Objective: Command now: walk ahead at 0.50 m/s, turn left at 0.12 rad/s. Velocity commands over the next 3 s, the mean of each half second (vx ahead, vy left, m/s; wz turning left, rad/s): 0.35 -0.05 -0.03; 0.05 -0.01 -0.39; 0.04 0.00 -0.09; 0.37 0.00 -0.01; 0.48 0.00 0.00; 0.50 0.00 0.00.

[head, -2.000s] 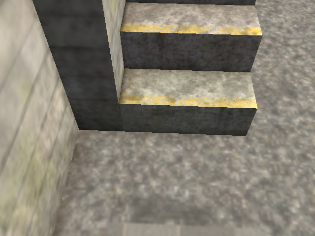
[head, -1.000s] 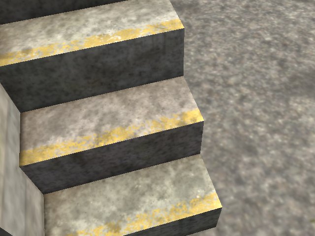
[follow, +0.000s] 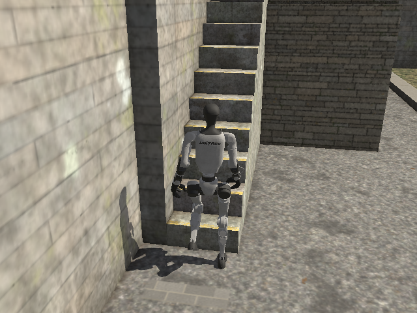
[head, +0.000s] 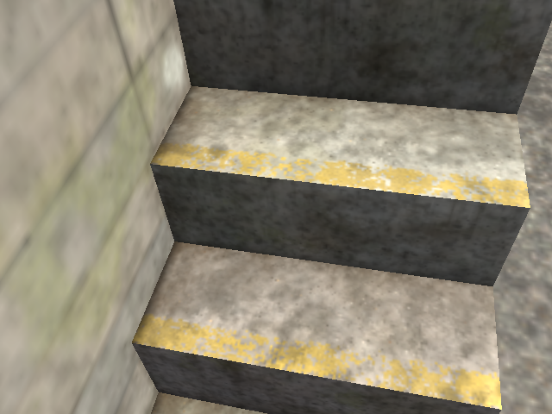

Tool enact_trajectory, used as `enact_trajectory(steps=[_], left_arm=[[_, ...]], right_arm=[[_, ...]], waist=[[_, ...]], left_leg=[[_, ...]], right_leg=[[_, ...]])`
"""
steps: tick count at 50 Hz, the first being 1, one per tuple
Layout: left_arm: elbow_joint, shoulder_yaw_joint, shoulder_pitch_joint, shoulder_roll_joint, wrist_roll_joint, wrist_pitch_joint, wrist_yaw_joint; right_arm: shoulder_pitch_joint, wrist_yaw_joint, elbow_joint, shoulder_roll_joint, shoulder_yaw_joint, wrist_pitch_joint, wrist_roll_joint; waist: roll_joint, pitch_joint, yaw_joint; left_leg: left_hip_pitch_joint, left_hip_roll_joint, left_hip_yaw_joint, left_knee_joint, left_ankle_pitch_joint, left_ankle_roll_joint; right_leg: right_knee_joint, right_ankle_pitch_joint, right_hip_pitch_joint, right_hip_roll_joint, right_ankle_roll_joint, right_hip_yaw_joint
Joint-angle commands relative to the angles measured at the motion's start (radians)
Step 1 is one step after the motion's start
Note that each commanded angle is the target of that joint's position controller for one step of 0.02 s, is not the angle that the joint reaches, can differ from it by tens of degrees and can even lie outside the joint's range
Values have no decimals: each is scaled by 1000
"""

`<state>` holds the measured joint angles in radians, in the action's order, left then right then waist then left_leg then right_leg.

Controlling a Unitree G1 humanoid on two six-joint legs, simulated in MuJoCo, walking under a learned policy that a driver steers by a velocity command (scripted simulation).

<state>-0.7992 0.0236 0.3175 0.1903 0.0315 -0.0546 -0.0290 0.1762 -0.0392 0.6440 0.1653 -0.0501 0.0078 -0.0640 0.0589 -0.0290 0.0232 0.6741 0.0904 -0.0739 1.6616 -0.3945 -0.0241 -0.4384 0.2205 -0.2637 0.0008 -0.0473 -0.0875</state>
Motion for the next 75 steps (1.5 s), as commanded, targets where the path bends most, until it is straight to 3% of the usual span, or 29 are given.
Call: enact_trajectory(steps=[1,7,10,12,13,14,15,16,18,21,23,27,32,34,36,37,38,39,40,41,44,48,52,55,56,58,70,71,75], left_arm=[[42,35,7,149,0,-34,-10],[91,41,-168,166,7,-23,-26],[88,38,-146,148,5,-20,-34],[70,40,-142,117,-38,-8,-6],[92,26,-135,59,-52,-3,7],[128,3,-37,-30,-51,18,20],[93,-2,26,-38,-47,60,8],[80,59,-2,118,-23,100,12],[144,68,-153,61,21,122,21],[228,56,-263,57,25,132,10],[267,54,-292,72,34,154,15],[273,59,-210,92,6,165,19],[286,39,-204,77,-29,144,20],[266,40,-174,65,-14,117,19],[231,45,-123,77,9,84,28],[235,36,-89,93,5,63,35],[295,82,-63,281,17,63,23],[319,82,-187,270,13,61,26],[316,59,-245,204,11,65,19],[326,40,-322,166,-17,58,19],[291,-1,-242,60,-24,51,17],[290,13,-201,81,-15,59,-6],[283,13,-170,64,-27,69,0],[254,12,-140,38,-34,52,25],[246,22,-92,36,-35,56,27],[251,27,-201,55,-25,57,27],[125,29,-90,21,-25,60,19],[85,19,-27,15,25,41,22],[32,21,-27,35,6,31,15]], right_arm=[[-18,-5,-111,45,-13,8,-6],[-15,15,-122,-2,35,19,23],[17,-14,-101,-7,35,-2,56],[175,-33,-25,23,23,-42,16],[176,-31,-6,-9,35,-68,-10],[184,-29,-36,19,44,-77,-8],[115,-32,-75,39,47,-75,1],[81,-53,-97,166,-10,-62,31],[118,-64,-69,229,-27,-50,38],[106,-60,-69,109,13,-44,35],[153,-66,-60,122,12,-54,40],[64,-73,-101,170,0,-41,30],[38,-66,-132,185,-28,9,23],[110,-59,-98,195,-43,40,39],[150,-41,-73,160,-44,53,36],[157,-27,-95,96,-30,63,13],[103,-26,-163,65,-16,69,11],[27,-26,-163,71,-26,67,1],[32,-30,-126,95,-36,70,15],[75,-37,-59,182,-67,40,91],[90,-29,-24,168,-63,11,55],[-24,-9,-26,67,-13,-2,74],[29,12,29,98,-12,-19,87],[111,38,100,129,-7,-38,41],[87,42,125,117,-6,-48,47],[18,38,110,56,12,-66,49],[77,24,216,70,20,-72,49],[66,9,207,47,22,-45,39],[90,2,221,70,13,-37,39]], waist=[[-92,15,-35],[-202,-86,-99],[-230,-123,-81],[-153,-155,-127],[-97,-151,-93],[173,-254,-11],[172,-299,-21],[13,-155,-42],[-28,-50,-60],[26,38,-43],[44,22,-53],[170,-55,-18],[297,-113,-60],[176,-136,-76],[-73,-50,-64],[-262,-9,-73],[-506,-136,16],[-335,-29,-21],[-250,42,-66],[-213,48,-86],[-191,-5,-62],[-218,-71,-18],[-224,-34,-4],[-73,4,-14],[115,31,43],[71,73,-8],[-74,40,-20],[-87,67,0],[-84,63,-15]], left_leg=[[231,-25,-13,174,40,-1],[-161,-135,132,-479,61,2],[-399,-113,116,-986,190,-4],[-499,-57,212,-1370,478,-2],[-612,-112,159,-1390,622,36],[-774,-405,-177,-1276,1279,-17],[-638,-518,-289,-1327,1176,-184],[-557,-633,-373,-1293,1284,-227],[-472,-534,-135,-1240,1126,-213],[-384,-401,24,-1258,762,-172],[-450,-389,27,-1273,686,-187],[-482,-402,87,-1318,725,-237],[-524,-384,133,-1319,473,-152],[-533,-384,139,-1217,355,-116],[-405,-282,244,-942,145,-53],[-75,-221,242,-621,-177,8],[-98,-108,114,-415,-223,81],[-100,-137,9,-184,-58,104],[-129,-143,20,-155,19,105],[-94,-107,6,-38,-73,149],[-59,-115,6,-135,56,162],[-197,-133,50,-704,-68,155],[-338,-137,67,-1080,-95,119],[-543,-205,-21,-1260,367,64],[-408,-200,-32,-1256,194,22],[-377,-176,-12,-1297,41,22],[-453,-152,9,-1308,39,7],[-445,-170,-11,-1334,81,4],[-495,-154,-1,-1349,32,-9]], right_leg=[[185,-83,78,266,-203,254],[216,-240,-36,170,-146,36],[110,-657,75,248,-171,99],[-192,-688,186,179,-116,50],[-327,-333,48,165,-64,88],[-475,148,-116,71,38,110],[-689,234,-91,12,65,201],[-1034,258,-230,-62,85,208],[-1397,219,-419,-99,93,274],[-1555,112,-514,-123,98,189],[-1497,99,-558,-133,121,210],[-1151,141,-362,-90,155,146],[-373,186,-78,-9,74,57],[-123,96,31,-56,50,-42],[125,59,103,-55,49,21],[17,-186,180,96,31,258],[183,-365,-4,408,-214,707],[186,-324,-129,392,-291,650],[121,-290,-233,304,-243,435],[67,-242,-201,223,-212,406],[1,-312,-47,167,-170,335],[-7,-432,135,162,-157,349],[42,-236,120,172,-195,463],[6,-50,-30,71,-89,373],[53,54,41,28,-45,286],[22,38,43,15,-10,272],[55,16,32,17,-1,259],[100,-13,22,44,6,261],[120,61,11,32,-2,256]])
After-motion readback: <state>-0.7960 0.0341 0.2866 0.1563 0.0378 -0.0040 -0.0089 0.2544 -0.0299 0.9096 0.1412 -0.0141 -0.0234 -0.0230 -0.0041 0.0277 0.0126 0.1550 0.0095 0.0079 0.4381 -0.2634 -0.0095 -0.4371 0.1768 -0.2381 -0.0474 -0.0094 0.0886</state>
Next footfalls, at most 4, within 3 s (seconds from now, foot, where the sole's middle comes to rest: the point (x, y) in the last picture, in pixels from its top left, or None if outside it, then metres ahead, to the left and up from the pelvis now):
0.24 left None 0.09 0.15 -0.78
0.72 right None -0.02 -0.10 -0.78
1.08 left None -0.01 0.13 -0.78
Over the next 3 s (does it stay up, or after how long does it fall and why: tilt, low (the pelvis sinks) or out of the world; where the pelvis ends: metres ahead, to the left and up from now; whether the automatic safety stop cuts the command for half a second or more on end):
stays up -0.03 0.04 0.01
